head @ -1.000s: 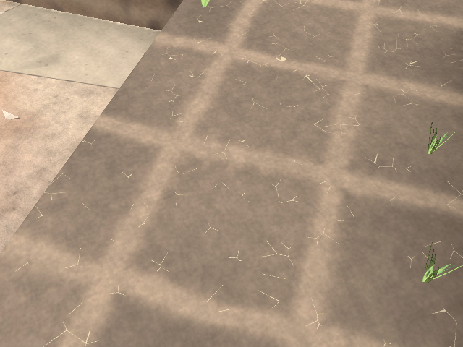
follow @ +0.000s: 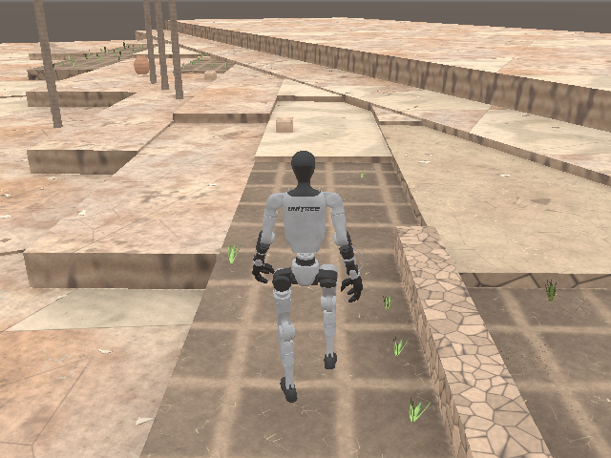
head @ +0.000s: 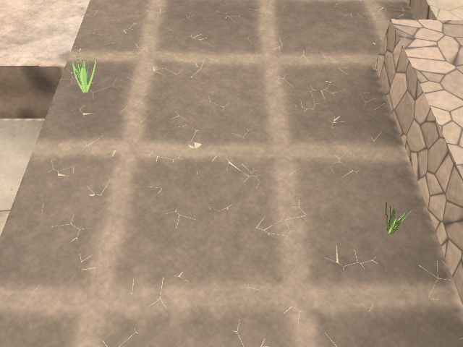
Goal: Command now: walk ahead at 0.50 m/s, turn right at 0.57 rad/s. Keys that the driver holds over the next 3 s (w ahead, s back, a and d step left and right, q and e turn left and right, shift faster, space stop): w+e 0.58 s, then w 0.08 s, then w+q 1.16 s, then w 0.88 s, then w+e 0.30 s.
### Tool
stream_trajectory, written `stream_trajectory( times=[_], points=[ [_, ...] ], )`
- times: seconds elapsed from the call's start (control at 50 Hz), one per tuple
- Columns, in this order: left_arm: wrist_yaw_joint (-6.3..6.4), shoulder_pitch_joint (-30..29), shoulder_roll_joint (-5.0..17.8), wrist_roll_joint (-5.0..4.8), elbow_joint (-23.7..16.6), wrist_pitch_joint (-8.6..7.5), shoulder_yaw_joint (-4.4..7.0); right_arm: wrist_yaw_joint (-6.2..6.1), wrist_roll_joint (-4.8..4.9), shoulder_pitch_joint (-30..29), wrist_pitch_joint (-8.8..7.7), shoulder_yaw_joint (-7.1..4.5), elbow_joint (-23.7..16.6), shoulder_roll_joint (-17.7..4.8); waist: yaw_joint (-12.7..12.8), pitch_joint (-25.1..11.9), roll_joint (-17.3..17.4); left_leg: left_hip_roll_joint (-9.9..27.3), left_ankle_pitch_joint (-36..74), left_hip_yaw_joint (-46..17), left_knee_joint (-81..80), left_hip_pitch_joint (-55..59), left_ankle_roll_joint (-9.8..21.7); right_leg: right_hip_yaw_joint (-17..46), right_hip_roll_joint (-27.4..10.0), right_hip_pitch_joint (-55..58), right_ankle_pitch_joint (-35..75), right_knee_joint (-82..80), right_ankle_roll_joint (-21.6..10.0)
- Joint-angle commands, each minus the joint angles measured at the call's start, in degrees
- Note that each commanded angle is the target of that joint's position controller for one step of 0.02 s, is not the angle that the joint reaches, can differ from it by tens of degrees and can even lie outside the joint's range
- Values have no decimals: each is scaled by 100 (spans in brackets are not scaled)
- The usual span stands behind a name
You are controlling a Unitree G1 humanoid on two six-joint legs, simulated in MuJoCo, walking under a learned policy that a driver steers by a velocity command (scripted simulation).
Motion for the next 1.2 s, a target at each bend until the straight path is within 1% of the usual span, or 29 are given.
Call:
stream_trajectory(
  times=[0.02,0.08,0.12,0.16,0.18,0.2,0.22,0.24,0.26,0.3,0.32,0.36,0.42,0.48,0.64,0.7,0.74,0.76,0.78,0.8,0.82,0.84,0.86,0.92,0.98,1.04,1.1,1.16,1.2],
  points=[
    [-85,-596,-22,6,-525,-55,-106,-30,2,-55,-79,-117,-308,-713,49,328,716,1540,2161,-429,-639,-134,523,-284,-1,98,367,-886,-53],
    [-109,-937,52,30,-704,-63,-112,-72,-7,202,3,-153,-203,-835,-43,410,707,1683,2618,-186,-433,387,490,-540,104,253,-54,-1430,-241],
    [-83,-895,115,55,-740,-61,-83,-101,-18,251,87,-177,-157,-941,19,325,776,1712,3890,37,68,682,431,-745,351,605,-570,-1681,-428],
    [-21,-288,254,70,-609,-76,-2,-115,-16,257,196,-227,-133,-1138,283,-80,888,1715,5400,200,1251,859,391,-917,779,1394,-1129,-1870,-665],
    [30,402,366,81,-409,-128,76,-103,7,215,260,-239,-162,-1200,567,-494,803,1677,5305,273,2323,634,338,-905,1000,2243,-1089,-2205,-815],
    [121,1365,682,145,-109,-175,222,-83,9,137,285,-224,-280,-1165,993,-1055,436,1554,4042,319,3856,-358,143,-303,754,3702,-1139,-2561,-1052],
    [205,1448,1344,152,-151,-187,374,7,52,292,258,-75,-666,-452,682,-1552,-788,846,-663,223,5766,-2735,-166,2335,-1037,5445,-1543,-2761,-1642],
    [245,1654,1581,-29,-294,-95,425,65,42,-296,185,-168,-1008,-857,875,-1886,-658,28,-1799,-953,6837,-3877,-335,4557,-1624,5749,-1346,-3721,-2142],
    [299,1480,1400,-64,-191,-48,382,93,47,-874,125,-160,-1152,-891,828,-1033,-80,432,-1145,-1371,6729,-4450,-255,3461,-1432,5321,-832,-3782,-1944],
    [339,892,861,-134,-218,-124,244,74,36,-727,67,-121,-1016,-797,320,-231,391,796,-472,-1422,5680,-3779,-230,2270,-882,3856,499,-3902,-1491],
    [358,725,722,-183,-240,-174,191,74,-88,-605,167,-121,-1003,-788,116,-187,364,850,-465,-1464,5410,-3394,-293,1934,-626,3439,952,-3956,-1401],
    [339,771,685,-219,-247,-299,151,114,-190,-469,366,-114,-996,-711,-14,-303,313,823,-451,-1434,5105,-3087,-408,1691,-417,3169,1419,-4015,-1388],
    [306,1136,884,-209,-167,-364,193,148,-187,-966,481,-95,-1208,-648,89,-127,229,772,81,-1343,4507,-3399,-536,1617,-240,3011,1186,-4200,-1308],
    [302,1594,881,-207,-99,-361,189,152,-161,-1705,506,-86,-1476,-705,360,58,71,700,695,-1364,3773,-3927,-587,1792,-204,3310,1002,-4256,-1156],
    [413,2320,839,-132,33,-373,145,258,-100,-2952,367,60,-1990,-669,791,156,-126,282,1342,-1278,2187,-3882,-345,1938,-252,4220,1870,-3843,-964],
    [458,2094,926,-108,48,-419,122,246,-82,-2503,298,42,-1902,-767,509,127,-248,105,1091,-1168,1583,-2780,-3,1779,-382,4174,2648,-3670,-692],
    [432,1951,1056,-57,82,-453,133,127,-46,-1354,249,-84,-1528,-1017,5,-418,-208,-261,669,-968,1316,-1423,271,1436,-197,4266,4197,-2403,-494],
    [414,1902,998,-51,68,-467,105,50,-81,-535,196,-147,-1317,-1167,-387,-877,-78,28,708,-1224,1208,-295,462,1197,25,3779,3704,-1250,-403],
    [391,2120,582,-139,-128,-485,-3,-18,-202,271,171,-245,-1253,-1626,-512,-1676,713,1377,28,-3104,1216,1129,922,859,505,2582,1687,619,-238],
    [357,2784,422,-213,-64,-469,-16,60,-168,214,231,-356,-1098,-1926,-77,-1863,1972,2344,349,-5722,363,1770,1658,526,1412,1044,-2533,2040,-44],
    [378,2315,714,19,-64,-448,-12,146,47,-327,286,-255,-1178,-1407,103,-1004,977,2058,-400,-5715,79,1055,1538,778,889,527,-2134,2223,-139],
    [341,1713,741,33,-179,-460,-15,180,88,-778,292,-190,-1262,-1086,144,-360,508,1807,-259,-4728,36,305,1425,671,621,460,-1622,1977,-109],
    [313,1375,691,42,-288,-472,-43,195,37,-914,279,-141,-1259,-930,177,-167,331,1489,347,-4158,-43,-97,1299,584,449,522,-1402,1668,-77],
    [252,1333,541,116,-408,-346,-107,181,78,-626,183,-119,-1012,-938,370,-193,667,1008,1674,-3401,-174,-587,1196,438,260,910,-1359,976,163],
    [234,917,441,106,-578,-278,-170,150,113,-344,163,-183,-907,-1119,316,-125,674,879,1666,-3170,-360,-823,1301,253,202,739,-1249,365,393],
    [223,19,376,71,-885,-268,-238,130,124,-62,209,-215,-845,-1140,83,110,672,718,1348,-3108,-516,-909,1185,166,154,507,-548,-630,574],
    [205,-560,345,24,-1074,-294,-288,118,113,230,233,-267,-809,-1206,-147,43,693,641,1537,-3128,-317,-675,1029,150,255,574,6,-1361,638],
    [219,-937,389,-35,-1241,-349,-307,95,56,413,264,-297,-814,-1255,-275,-26,718,699,2070,-3290,66,-427,969,157,405,750,7,-1794,608],
    [243,-859,485,-56,-1279,-400,-287,70,25,306,287,-328,-890,-1316,-182,-91,779,759,2271,-3484,355,-402,853,226,480,1158,-223,-2117,513]
  ],
)
Next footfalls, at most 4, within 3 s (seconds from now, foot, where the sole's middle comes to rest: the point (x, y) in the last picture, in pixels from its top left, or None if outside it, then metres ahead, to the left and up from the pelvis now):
0.20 right None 0.24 -0.11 -0.78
0.76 left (252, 304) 0.61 -0.07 -0.78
1.28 right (327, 249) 0.79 -0.33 -0.78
1.80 left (254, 186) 1.06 -0.11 -0.78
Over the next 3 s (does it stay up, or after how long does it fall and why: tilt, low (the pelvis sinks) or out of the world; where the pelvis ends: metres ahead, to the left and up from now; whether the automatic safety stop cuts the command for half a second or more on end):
stays up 1.56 -0.04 -0.01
